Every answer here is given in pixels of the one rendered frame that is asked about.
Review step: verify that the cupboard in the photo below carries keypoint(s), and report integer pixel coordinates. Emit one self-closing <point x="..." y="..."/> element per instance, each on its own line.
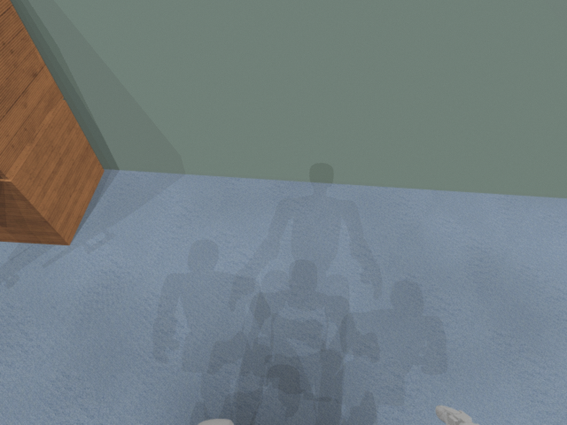
<point x="48" y="170"/>

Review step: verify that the right robot hand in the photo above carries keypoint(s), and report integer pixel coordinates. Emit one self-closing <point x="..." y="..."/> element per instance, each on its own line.
<point x="451" y="416"/>

